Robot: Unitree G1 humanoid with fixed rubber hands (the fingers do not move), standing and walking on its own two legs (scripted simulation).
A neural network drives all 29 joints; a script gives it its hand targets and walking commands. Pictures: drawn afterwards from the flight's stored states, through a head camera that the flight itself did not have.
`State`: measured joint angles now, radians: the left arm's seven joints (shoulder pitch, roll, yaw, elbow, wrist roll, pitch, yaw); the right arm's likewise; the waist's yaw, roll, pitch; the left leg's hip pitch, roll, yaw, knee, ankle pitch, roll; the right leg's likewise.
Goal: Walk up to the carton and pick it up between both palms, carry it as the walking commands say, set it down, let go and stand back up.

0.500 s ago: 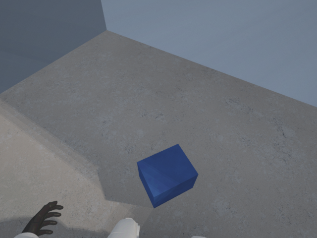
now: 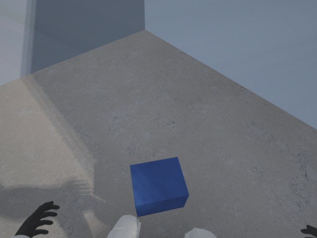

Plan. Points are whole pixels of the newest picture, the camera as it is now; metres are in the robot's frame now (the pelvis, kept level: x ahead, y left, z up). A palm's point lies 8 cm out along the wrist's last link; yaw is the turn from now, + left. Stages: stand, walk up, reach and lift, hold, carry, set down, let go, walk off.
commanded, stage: walk up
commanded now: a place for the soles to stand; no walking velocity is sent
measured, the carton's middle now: (157, 186) +0.47 +0.02 -0.62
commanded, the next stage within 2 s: none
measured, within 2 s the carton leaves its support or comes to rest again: neither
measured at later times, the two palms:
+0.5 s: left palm out of the picture +0.08 +0.19 -0.03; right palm out of the picture +0.23 -0.45 -0.04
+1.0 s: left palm out of the picture +0.03 +0.21 -0.04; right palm (312, 191) +0.27 -0.39 -0.05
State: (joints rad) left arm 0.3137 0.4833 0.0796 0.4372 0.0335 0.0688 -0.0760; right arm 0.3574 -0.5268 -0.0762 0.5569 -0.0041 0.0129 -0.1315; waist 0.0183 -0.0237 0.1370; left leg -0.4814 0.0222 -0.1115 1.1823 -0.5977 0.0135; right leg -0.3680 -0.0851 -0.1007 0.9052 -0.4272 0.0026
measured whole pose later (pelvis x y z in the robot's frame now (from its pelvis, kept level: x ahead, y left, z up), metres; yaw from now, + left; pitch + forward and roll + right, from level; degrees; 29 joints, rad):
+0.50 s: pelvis +0.03 -0.15 +0.02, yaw +13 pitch -6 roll +1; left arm 0.28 0.46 0.01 0.53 0.01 0.01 -0.01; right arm 0.28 -0.52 -0.06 0.60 0.00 0.03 -0.05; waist 0.01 0.01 0.14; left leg -0.41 -0.03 -0.09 1.01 -0.53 0.01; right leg -0.28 -0.07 -0.13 0.78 -0.41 -0.02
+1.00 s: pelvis +0.05 -0.14 +0.04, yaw +20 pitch -3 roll -1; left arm 0.18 0.46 0.04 0.82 -0.01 0.01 -0.03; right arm 0.13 -0.42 -0.02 0.90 0.01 0.01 -0.01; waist 0.02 0.01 0.09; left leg -0.24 -0.02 -0.12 0.57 -0.28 -0.02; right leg -0.14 -0.08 -0.24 0.53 -0.31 0.00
